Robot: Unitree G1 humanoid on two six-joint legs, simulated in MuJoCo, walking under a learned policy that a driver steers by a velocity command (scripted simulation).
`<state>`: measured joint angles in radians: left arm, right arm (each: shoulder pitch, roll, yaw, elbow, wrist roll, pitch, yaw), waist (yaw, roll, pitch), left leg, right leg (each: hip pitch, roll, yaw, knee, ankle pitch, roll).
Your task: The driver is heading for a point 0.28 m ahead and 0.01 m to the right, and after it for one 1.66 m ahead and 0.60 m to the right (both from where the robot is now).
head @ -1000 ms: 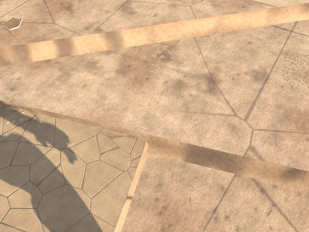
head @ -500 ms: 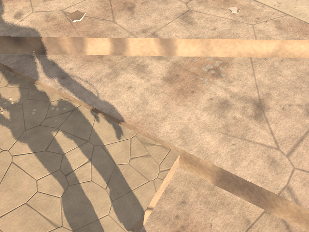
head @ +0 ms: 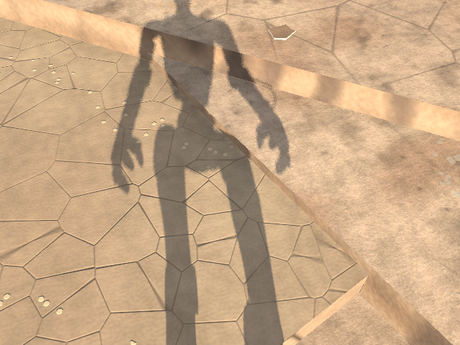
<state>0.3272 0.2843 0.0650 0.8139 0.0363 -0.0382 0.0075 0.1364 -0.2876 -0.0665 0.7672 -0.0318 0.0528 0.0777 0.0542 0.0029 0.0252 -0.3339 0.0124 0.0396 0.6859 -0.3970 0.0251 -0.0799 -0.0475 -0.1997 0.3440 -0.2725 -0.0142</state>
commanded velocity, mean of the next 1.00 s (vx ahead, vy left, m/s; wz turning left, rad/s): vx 0.09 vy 0.00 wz -0.18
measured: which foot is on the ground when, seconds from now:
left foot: up 0.00-0.04, down 0.06-0.54, up 0.56-1.00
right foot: down 0.00-0.06, up 0.08-0.52, down 0.54-1.00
